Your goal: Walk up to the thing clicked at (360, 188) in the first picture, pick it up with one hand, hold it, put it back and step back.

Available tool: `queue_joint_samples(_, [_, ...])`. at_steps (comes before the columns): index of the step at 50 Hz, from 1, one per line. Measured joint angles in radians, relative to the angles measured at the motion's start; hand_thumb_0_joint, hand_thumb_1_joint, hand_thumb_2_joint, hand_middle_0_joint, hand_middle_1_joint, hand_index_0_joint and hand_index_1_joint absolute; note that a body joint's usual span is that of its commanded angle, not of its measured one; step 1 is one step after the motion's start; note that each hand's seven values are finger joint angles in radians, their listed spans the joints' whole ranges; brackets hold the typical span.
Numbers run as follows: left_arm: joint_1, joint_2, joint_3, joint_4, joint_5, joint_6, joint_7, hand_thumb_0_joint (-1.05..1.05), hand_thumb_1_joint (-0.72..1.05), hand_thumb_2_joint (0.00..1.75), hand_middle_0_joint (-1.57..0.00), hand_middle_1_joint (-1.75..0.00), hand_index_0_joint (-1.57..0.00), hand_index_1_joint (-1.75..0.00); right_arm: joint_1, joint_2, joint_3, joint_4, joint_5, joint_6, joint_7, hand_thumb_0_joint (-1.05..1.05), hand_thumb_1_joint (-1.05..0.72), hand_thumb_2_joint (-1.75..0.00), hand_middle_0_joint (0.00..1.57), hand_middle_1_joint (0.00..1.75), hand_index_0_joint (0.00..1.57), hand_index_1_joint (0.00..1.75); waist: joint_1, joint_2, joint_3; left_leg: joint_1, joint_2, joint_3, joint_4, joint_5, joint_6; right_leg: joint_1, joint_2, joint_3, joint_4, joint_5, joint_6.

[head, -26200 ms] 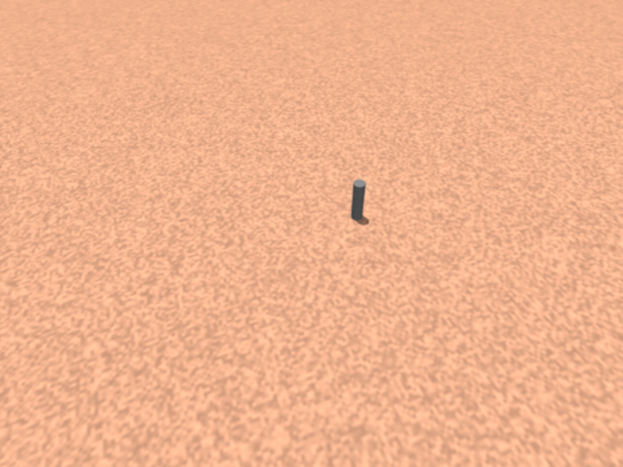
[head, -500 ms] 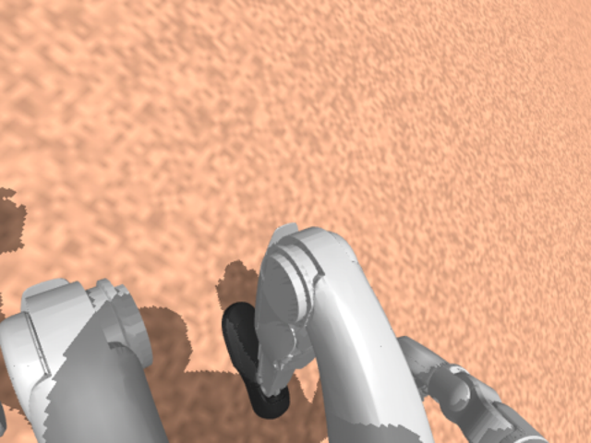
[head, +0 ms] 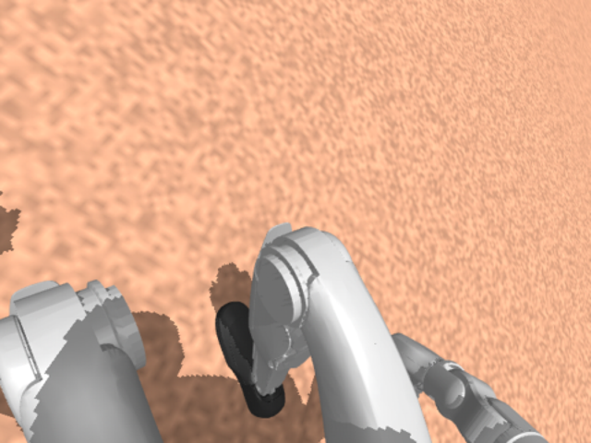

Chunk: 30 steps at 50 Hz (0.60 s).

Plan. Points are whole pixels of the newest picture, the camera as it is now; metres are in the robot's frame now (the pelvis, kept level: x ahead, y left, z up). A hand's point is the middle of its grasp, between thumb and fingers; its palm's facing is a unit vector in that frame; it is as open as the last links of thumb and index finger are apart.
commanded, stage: open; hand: left
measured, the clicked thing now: out of the picture +0.44 +0.28 -0.19
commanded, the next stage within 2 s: withdraw in 0.32 s
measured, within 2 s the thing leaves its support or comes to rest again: rests again in 0.28 s
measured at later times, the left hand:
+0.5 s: hand out of the picture +0.44 +0.27 -0.17, palm faces +0.28 -0.96 +0.01, open 13.2 cm
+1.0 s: hand out of the picture +0.44 +0.37 -0.05, palm faces +0.30 -0.94 -0.16, open 17.1 cm
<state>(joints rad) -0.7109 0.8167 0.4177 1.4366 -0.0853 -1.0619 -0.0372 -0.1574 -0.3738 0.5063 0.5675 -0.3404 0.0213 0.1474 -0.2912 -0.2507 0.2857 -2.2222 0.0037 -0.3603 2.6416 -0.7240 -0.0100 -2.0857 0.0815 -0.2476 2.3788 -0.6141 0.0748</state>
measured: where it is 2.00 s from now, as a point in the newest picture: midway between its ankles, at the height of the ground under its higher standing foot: (189, 424)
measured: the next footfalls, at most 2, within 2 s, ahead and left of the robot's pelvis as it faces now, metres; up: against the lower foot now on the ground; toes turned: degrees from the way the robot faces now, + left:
none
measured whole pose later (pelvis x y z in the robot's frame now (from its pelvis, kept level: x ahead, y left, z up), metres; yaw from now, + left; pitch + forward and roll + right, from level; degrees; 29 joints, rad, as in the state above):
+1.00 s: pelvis +0.00 +0.00 +0.03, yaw +3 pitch +23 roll -15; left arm -0.75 0.83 0.45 1.19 0.01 -0.63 -0.17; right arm -0.01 -0.32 0.29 0.56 -0.16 0.11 0.09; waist -0.22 -0.11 0.06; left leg -2.24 0.02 -0.25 2.50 -0.70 0.01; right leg -2.11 0.05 -0.17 2.30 -0.63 0.05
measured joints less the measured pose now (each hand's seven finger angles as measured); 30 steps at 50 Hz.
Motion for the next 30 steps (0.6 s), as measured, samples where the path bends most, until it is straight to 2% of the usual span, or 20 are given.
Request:
queue_joint_samples(9, [-0.012,0.003,-0.003,-0.001,0.002,-0.015,-0.008,0.00,0.04,0.66,-0.83,-0.77,-0.82,-0.77,0.004,0.002,0.005,0.003,0.000,-0.002,-0.001,0.00,-0.90,-0.90,0.21,0.30,0.21,0.30,0.003,-0.009,-0.005,0.003,0.000,-0.007,0.002,-0.008,-0.002,0.004,0.000,-0.006,-0.002,-0.006,-0.004])
queue_joint_samples(24, [0.002,0.002,0.000,-0.008,0.002,-0.001,-0.003,0.00,-0.20,0.33,-0.51,-0.40,-0.50,-0.41,-0.006,0.003,0.007,-0.005,-0.004,0.007,-0.003,0.00,-0.90,-0.90,0.21,0.30,0.21,0.30,0.004,-0.007,-0.002,0.006,-0.003,-0.012,0.000,-0.004,-0.003,0.010,-0.001,-0.010,-0.006,-0.002,-0.003])
queue_joint_samples(27, [0.002,0.007,0.012,-0.015,0.009,0.001,-0.007,0.00,-0.24,0.29,-0.43,-0.34,-0.42,-0.35,-0.007,0.003,0.007,-0.007,-0.003,0.008,-0.004,0.00,-0.90,-0.90,0.21,0.30,0.21,0.30,0.004,-0.008,0.001,0.005,-0.001,-0.010,0.000,0.001,-0.001,0.008,0.000,-0.008,-0.007,0.003,-0.003])
queue_joint_samples(30, [0.005,0.014,0.045,-0.055,0.019,0.011,-0.017,0.00,-0.29,0.25,-0.35,-0.28,-0.34,-0.30,-0.003,0.005,0.002,-0.009,-0.001,0.011,-0.008,0.00,-0.90,-0.90,0.21,0.30,0.21,0.30,0.008,-0.009,0.006,0.005,0.001,-0.007,-0.002,0.003,0.001,0.008,0.001,-0.007,-0.008,0.006,-0.002])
